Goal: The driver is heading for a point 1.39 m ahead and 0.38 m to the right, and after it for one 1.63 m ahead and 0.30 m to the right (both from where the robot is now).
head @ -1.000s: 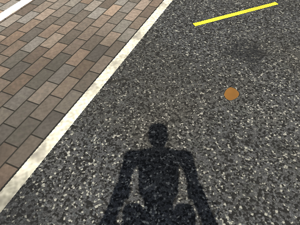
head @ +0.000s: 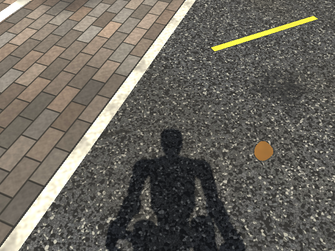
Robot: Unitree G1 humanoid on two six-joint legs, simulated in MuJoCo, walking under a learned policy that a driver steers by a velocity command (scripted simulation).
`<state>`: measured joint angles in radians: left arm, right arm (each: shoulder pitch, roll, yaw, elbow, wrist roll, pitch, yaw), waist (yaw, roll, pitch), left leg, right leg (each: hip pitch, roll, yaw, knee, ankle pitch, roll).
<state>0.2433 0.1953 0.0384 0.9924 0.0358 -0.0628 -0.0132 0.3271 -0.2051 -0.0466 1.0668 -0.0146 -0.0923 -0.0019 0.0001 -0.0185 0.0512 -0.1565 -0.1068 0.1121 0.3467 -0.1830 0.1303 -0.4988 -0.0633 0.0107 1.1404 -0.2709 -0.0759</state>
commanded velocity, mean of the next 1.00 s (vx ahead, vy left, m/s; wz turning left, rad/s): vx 0.50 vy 0.00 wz -0.02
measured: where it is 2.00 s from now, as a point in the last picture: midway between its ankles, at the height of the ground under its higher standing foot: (175, 177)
